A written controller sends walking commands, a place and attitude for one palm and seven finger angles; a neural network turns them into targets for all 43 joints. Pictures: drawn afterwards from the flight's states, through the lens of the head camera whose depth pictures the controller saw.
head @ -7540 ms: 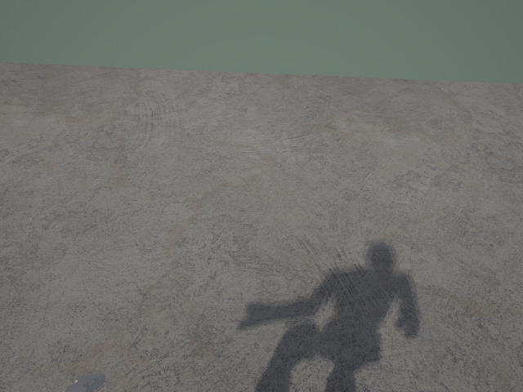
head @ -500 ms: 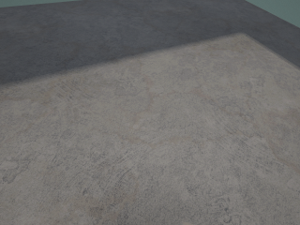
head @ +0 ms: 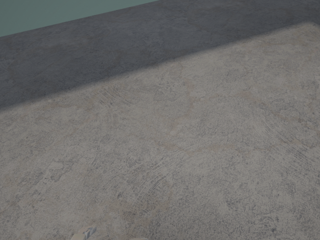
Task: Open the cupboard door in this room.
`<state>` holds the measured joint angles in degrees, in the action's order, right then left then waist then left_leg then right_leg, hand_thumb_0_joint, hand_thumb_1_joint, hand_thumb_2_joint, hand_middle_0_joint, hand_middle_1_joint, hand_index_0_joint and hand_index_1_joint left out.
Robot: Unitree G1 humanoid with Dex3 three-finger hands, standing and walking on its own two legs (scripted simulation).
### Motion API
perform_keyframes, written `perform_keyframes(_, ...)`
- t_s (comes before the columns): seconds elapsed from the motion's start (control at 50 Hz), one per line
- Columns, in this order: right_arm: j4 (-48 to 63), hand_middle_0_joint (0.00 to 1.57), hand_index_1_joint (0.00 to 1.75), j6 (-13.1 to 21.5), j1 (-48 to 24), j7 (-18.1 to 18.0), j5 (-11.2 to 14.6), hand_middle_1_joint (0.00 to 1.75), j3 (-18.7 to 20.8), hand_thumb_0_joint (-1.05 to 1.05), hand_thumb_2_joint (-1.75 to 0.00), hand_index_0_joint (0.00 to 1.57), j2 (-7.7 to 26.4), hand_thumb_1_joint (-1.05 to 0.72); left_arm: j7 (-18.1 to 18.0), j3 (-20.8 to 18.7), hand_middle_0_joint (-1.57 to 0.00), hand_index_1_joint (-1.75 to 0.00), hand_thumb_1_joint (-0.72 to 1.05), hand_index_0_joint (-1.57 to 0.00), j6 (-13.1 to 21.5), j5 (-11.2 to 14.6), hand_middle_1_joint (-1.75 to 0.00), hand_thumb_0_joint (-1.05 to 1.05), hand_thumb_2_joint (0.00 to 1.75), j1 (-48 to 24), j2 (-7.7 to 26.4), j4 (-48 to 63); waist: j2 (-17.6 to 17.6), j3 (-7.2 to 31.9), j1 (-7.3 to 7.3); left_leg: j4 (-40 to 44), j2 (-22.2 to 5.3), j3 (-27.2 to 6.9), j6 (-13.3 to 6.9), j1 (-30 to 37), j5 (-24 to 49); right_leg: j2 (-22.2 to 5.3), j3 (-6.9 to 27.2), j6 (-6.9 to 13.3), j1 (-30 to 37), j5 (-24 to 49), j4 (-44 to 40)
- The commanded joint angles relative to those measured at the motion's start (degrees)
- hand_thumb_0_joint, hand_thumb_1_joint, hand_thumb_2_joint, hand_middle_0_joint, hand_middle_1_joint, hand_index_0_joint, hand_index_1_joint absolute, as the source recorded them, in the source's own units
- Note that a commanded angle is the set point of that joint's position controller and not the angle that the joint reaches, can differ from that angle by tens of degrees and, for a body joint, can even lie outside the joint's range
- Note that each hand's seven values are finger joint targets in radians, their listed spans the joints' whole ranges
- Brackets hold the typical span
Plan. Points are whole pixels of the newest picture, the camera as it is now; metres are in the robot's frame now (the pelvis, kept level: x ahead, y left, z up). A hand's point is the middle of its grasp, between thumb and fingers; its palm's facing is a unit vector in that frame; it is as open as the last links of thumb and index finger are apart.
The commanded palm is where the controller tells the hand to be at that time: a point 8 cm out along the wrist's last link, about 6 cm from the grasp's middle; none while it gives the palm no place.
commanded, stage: turn or walk to find it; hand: left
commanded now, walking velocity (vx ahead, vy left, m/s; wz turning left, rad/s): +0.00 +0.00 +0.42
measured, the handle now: out of the picture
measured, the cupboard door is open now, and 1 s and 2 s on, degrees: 0 0 0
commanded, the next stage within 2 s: none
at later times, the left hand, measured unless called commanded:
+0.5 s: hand out of the picture -0.09 +0.21 -0.18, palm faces +0.31 -0.92 -0.25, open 7.4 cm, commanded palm none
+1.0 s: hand out of the picture -0.02 +0.22 -0.15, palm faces +0.39 -0.87 -0.29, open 7.4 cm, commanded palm none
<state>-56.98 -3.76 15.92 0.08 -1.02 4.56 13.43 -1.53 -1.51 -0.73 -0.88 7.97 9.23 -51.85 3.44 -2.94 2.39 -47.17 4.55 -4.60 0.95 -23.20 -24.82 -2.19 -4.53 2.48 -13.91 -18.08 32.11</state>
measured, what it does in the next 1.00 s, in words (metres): steps on the spot, turning left: left foot, then right foot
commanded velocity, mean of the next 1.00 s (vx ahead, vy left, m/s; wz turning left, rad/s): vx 0.00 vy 0.00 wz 0.42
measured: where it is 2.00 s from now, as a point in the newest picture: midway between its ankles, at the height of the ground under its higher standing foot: outside the picture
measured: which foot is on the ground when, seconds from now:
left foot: up 0.00-0.48, down 0.50-1.00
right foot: down 0.00-0.50, up 0.52-0.96, down 0.98-1.00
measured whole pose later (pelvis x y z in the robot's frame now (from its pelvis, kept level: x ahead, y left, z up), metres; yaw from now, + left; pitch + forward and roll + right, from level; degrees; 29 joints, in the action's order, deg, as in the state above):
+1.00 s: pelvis -0.05 -0.01 -0.01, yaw +24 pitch +0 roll +1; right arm -56.2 -2.7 14.9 0.2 -0.9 3.7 12.3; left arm -1.3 -2.4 -1.3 -0.6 7.1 11.2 -52.1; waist 2.7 -3.4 2.2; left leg -30.9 2.8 -4.1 0.2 -18.6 -12.5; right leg -2.0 -2.9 -2.1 -15.0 -17.5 32.5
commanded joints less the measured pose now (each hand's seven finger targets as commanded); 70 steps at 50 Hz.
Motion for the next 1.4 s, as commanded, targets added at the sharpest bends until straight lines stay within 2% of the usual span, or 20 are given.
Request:
perform_keyframes(0.0, 2.84, 0.2, 0.3, 0.36, 0.54, 0.5, -0.49, 0.3, 1.64, 0.0, -0.9, 0.2, 4.23, -0.9, -0.66, -2.77, -0.2, -0.3, 0.9, -0.2, 1.22, 0.22, -0.3, 0.0, 0.9, -1.17, 10.09, 3.79, -10.2, -1.13, -0.29, -22.08, -4.52, -0.24, 1.68, -8.79, 2.83, -15.29, 9.67, 3.57, 1.36, 11.74, -16.24)
perform_keyframes(0.04, 2.02, 0.2, 0.3, 0.3, 1.89, 0.69, -0.32, 0.3, 1.47, 0.0, -0.9, 0.2, 3.69, -0.9, -0.57, -2.63, -0.2, -0.3, 0.9, -0.2, 1.67, 0.2, -0.3, 0.0, 0.9, 0.17, 9.19, 3.21, -11.06, -0.37, -0.27, -23.21, -4.98, 0.9, 2.66, -9.39, 5.92, -13.75, 5.62, 2.5, 3.54, 16.1, -15.58)
perform_keyframes(0.2, 3.0, 0.2, 0.3, 0.04, -4.0, 0.45, -0.34, 0.3, 0.77, 0.0, -0.9, 0.2, 3.9, -0.9, -0.59, -3.1, -0.2, -0.3, 0.9, -0.2, 1.77, -0.3, -0.3, 0.0, 0.9, 8.11, 10.37, 0.31, -12.14, 0.88, -3.64, -16.95, -7.14, 2.68, 4.15, -9.39, 3.67, -16.84, 4.49, 4.54, 9.34, 21.67, -14.3)
perform_keyframes(0.34, 4.6, 0.2, 0.3, 1.41, -9.1, 0.38, 0.62, 0.3, -0.84, 0.0, -0.9, 0.2, 2.56, -0.9, -0.55, -3.75, -0.2, -0.3, 0.9, -0.2, 1.17, -0.96, -0.3, 0.0, 0.9, 10.72, 13.0, -1.87, -14.27, 4.52, -5.63, 2.96, -6.71, 7.61, 2.67, -0.95, -1.95, -18.87, 2.34, 6.4, 12.71, 34.58, -8.49)
perform_keyframes(0.42, 4.21, 0.2, 0.3, 1.98, -5.72, 0.2, 0.53, 0.3, -0.8, 0.0, -0.9, 0.2, 3.38, -0.9, -0.27, -4.02, -0.2, -0.3, 0.9, -0.2, 0.65, -0.56, -0.3, 0.0, 0.9, 8.85, 13.95, -2.34, -13.54, 5.17, -2.81, 16.2, -6.12, 10.11, 1.23, 10.03, 8.21, -18.36, -1.01, 2.99, 6.04, 27.03, -4.53)
perform_keyframes(0.44, 3.8, 0.2, 0.3, 2.35, -3.9, 0.38, 0.5, 0.3, -0.5, 0.0, -0.9, 0.2, 4.63, -0.9, -0.18, -3.87, -0.2, -0.3, 0.9, -0.2, 0.33, -0.19, -0.3, 0.0, 0.9, 8.07, 13.22, -2.23, -9.56, 5.84, -1.45, 23.1, -7.27, 8.58, 0.48, 16.46, 14.93, -16.71, -3.06, 0.41, 1.23, 21.03, 0.16)
perform_keyframes(0.48, 3.76, 0.2, 0.3, 2.7, -0.39, -0.16, -0.08, 0.3, 1.45, 0.0, -0.9, 0.2, 13.79, -0.9, 0.19, -2.4, -0.2, -0.3, 0.9, -0.2, -0.59, 0.24, -0.3, 0.0, 0.9, 7.09, 7.59, 0.95, 14.68, 5.27, 0.57, 29.83, -27.11, -16.1, -9.51, 23.14, 37.87, -5.09, -5.58, -6.49, -17.92, -18.54, 21.01)
perform_keyframes(0.5, 3.2, 0.2, 0.3, 2.24, 0.07, -0.29, -0.2, 0.3, 1.47, 0.0, -0.9, 0.2, 13.92, -0.9, 0.0, -2.47, -0.2, -0.3, 0.9, -0.2, -1.23, -0.17, -0.3, 0.0, 0.9, 4.83, 8.97, 1.55, 8.9, 4.55, 1.11, 29.87, -28.92, -13.48, -12.53, 18.02, 33.71, -5.4, -0.72, -5.61, -15.69, -18.46, 27.1)
perform_keyframes(0.54, 4.38, 0.2, 0.3, 2.45, -5.3, -1.09, -0.26, 0.3, 0.5, 0.0, -0.9, 0.2, 10.54, -0.9, 0.3, -3.01, -0.2, -0.3, 0.9, -0.2, -1.87, -0.42, -0.3, 0.0, 0.9, 3.26, 9.46, 0.25, 9.44, 0.58, -0.66, 31.73, -22.86, -10.64, -10.34, 12.52, 22.72, -5.97, 2.2, -5.8, -17.16, -11.5, 30.64)
perform_keyframes(0.6, 5.62, 0.2, 0.3, 3.13, -7.59, -1.24, -0.03, 0.3, -0.22, 0.0, -0.9, 0.2, 8.95, -0.9, 0.9, -3.16, -0.2, -0.3, 0.9, -0.2, -1.44, -0.45, -0.3, 0.0, 0.9, 5.94, 9.15, -1.38, 3.94, 1.07, -2.31, 30.58, -18.42, -6.27, -8.84, 14.36, 28.31, -4.72, 2.65, -6.61, -17.06, -4.73, 32.33)
perform_keyframes(0.8, 4.82, 0.2, 0.3, 3.1, -1.7, -1.01, -0.37, 0.3, 0.87, 0.0, -0.9, 0.2, 9.04, -0.9, 0.3, -2.7, -0.2, -0.3, 0.9, -0.2, -1.23, 0.14, -0.3, 0.0, 0.9, 0.18, 7.67, 2.1, 4.33, 3.46, -0.12, 28.53, -18.34, -11.84, -11.2, 16.38, 32.08, -2.66, 3.47, -7.49, -13.9, -7.84, 20.94)
perform_keyframes(0.92, 5.34, 0.2, 0.3, 2.6, -3.31, -0.68, -0.26, 0.3, 1.45, 0.0, -0.9, 0.2, 8.87, -0.9, 0.04, -2.64, -0.2, -0.3, 0.9, -0.2, -0.13, 0.73, -0.3, 0.0, 0.9, 5.23, 7.45, 1.45, 4.78, 6.9, -3.05, 23.06, -14.57, -13.29, -8.49, 8.85, 31.58, 0.38, 1.64, -6.16, 2.47, 1.81, -2.41)
perform_keyframes(0.94, 5.56, 0.2, 0.3, 2.6, -3.54, -0.49, 0.14, 0.3, 1.46, 0.0, -0.9, 0.2, 7.56, -0.9, -0.13, -2.95, -0.2, -0.3, 0.9, -0.2, 0.39, 0.53, -0.3, 0.0, 0.9, 7.31, 8.97, 1.15, 0.83, 7.6, -4.22, 20.02, -12.07, -11.85, -6.01, 3.96, 26.04, -1.37, 2.87, -5.77, 9.66, 7.31, -10.31)
perform_keyframes(0.96, 6.16, 0.2, 0.3, 2.64, -2.78, -0.16, 0.61, 0.3, 0.96, 0.0, -0.9, 0.2, 4.38, -0.9, -0.53, -3.73, -0.2, -0.3, 0.9, -0.2, 0.97, -0.24, -0.3, 0.0, 0.9, 9.0, 13.02, 0.97, -10.18, 8.74, -4.92, 11.77, -6.42, -5.82, -2.22, -5.87, 12.08, -12.11, 12.71, -2.76, 17.91, 6.28, -15.2)
perform_keyframes(0.98, 7.91, 0.2, 0.3, 2.57, -4.29, -0.19, 0.33, 0.3, 0.62, 0.0, -0.9, 0.2, 2.67, -0.9, -0.71, -4.53, -0.2, -0.3, 0.9, -0.2, 1.05, -0.68, -0.3, 0.0, 0.9, 8.95, 17.03, 1.44, -21.42, 6.16, -5.81, -0.98, -0.24, 1.8, 0.8, -12.29, -7.0, -24.65, 24.41, 3.85, 14.92, 12.49, -16.68)
perform_keyframes(1.0, 7.71, 0.2, 0.3, 1.93, -4.94, -0.14, -0.13, 0.3, 1.41, 0.0, -0.9, 0.2, 5.25, -0.9, -0.78, -4.05, -0.2, -0.3, 0.9, -0.2, 0.7, -0.27, -0.3, 0.0, 0.9, 7.78, 16.37, 2.27, -15.22, 5.35, -5.48, -10.94, -2.57, -0.63, 0.46, -9.63, -7.96, -25.92, 22.01, 6.92, 6.88, 12.68, -16.77)
perform_keyframes(1.04, 4.83, 0.2, 0.3, 0.55, -2.14, 0.24, -0.41, 0.3, 1.92, 0.0, -0.9, 0.2, 5.15, -0.9, -0.99, -3.67, -0.2, -0.3, 0.9, -0.2, 0.77, 0.1, -0.3, 0.0, 0.9, 0.8, 12.49, 3.72, -14.12, 0.46, -1.92, -19.76, -4.39, -1.48, 0.66, -9.24, -1.94, -20.15, 16.77, 4.67, -0.16, 4.88, -18.64)
perform_keyframes(1.08, 2.73, 0.2, 0.3, 0.47, 0.52, 0.73, -0.51, 0.3, 1.48, 0.0, -0.9, 0.2, 3.87, -0.9, -0.55, -2.59, -0.2, -0.3, 0.9, -0.2, 1.37, 0.15, -0.3, 0.0, 0.9, -0.88, 9.81, 3.95, -10.72, -0.64, -0.35, -22.71, -5.12, 0.72, 1.88, -9.69, 4.03, -15.13, 7.64, 2.51, 1.57, 12.76, -15.91)
perform_keyframes(1.22, 2.99, 0.2, 0.3, 0.18, -2.54, 0.61, -0.31, 0.3, 1.02, 0.0, -0.9, 0.2, 3.88, -0.9, -0.6, -2.86, -0.2, -0.3, 0.9, -0.2, 1.72, -0.23, -0.3, 0.0, 0.9, 5.95, 10.5, 1.39, -12.69, 0.56, -2.78, -18.63, -7.04, 2.82, 4.0, -9.6, 4.27, -16.73, 3.93, 4.02, 7.37, 19.66, -14.42)
perform_keyframes(1.38, 4.96, 0.2, 0.3, 1.5, -8.07, 0.51, 0.58, 0.3, -0.48, 0.0, -0.9, 0.2, 2.42, -0.9, -0.34, -4.01, -0.2, -0.3, 0.9, -0.2, 0.87, -1.05, -0.3, 0.0, 0.9, 9.37, 14.08, -0.8, -15.75, 3.73, -5.42, 3.95, -6.19, 8.56, 2.41, 0.31, -1.8, -18.99, 2.28, 5.81, 9.85, 30.7, -8.38)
